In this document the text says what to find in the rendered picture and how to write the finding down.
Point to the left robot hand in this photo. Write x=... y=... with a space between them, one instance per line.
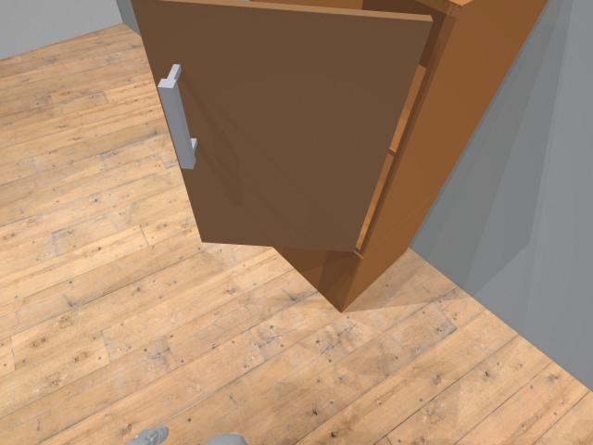
x=153 y=436

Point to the handle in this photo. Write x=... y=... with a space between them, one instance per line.
x=173 y=107

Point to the cupboard door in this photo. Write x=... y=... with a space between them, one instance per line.
x=294 y=109

